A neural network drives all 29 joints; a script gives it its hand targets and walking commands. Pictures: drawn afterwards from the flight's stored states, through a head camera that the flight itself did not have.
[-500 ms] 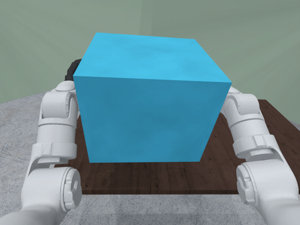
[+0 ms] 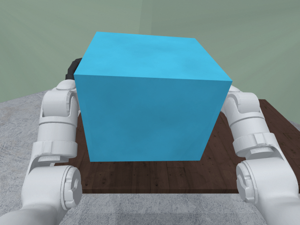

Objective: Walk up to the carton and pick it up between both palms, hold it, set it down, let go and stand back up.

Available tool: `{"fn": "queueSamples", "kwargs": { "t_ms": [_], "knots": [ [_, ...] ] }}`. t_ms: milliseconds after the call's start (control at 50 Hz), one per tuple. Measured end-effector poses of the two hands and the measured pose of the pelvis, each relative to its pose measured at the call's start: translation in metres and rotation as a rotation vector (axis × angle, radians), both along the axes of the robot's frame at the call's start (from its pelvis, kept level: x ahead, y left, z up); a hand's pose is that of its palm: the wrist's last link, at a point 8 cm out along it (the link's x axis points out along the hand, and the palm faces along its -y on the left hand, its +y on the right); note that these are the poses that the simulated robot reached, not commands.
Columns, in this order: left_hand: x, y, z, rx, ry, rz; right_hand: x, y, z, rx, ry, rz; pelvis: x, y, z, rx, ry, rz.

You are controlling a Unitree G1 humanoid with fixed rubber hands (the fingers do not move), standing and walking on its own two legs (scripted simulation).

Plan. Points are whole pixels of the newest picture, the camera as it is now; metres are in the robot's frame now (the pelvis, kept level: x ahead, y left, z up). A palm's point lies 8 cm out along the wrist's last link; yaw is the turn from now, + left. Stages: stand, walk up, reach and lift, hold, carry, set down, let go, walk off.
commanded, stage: hold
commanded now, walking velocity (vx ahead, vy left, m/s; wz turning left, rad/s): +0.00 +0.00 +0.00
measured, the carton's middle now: (147, 94) +0.38 +0.00 +0.24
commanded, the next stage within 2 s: none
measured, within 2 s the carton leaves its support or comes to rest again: neither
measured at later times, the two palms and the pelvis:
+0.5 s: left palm (73, 86) +0.37 +0.18 +0.27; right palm (217, 91) +0.37 -0.18 +0.26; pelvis +0.00 +0.00 +0.00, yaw +0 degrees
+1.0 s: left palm (73, 87) +0.37 +0.18 +0.27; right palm (217, 91) +0.37 -0.18 +0.26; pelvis +0.00 +0.00 +0.00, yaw +0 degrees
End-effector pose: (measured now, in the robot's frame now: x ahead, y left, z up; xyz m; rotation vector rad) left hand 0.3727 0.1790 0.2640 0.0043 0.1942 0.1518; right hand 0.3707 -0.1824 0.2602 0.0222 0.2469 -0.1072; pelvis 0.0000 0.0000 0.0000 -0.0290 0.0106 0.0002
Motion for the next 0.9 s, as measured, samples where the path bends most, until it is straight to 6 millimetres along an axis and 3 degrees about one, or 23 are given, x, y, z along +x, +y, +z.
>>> {"fn": "queueSamples", "kwargs": {
  "t_ms": [900],
  "knots": [
    [-0.0021,-0.0002,0.0013,0.000,-0.003,0.000,-0.0016,-0.0003,0.0002,-0.009,-0.002,0.005,-0.0003,-0.0014,0.0000,0.000,-0.002,0.003]
  ]
}}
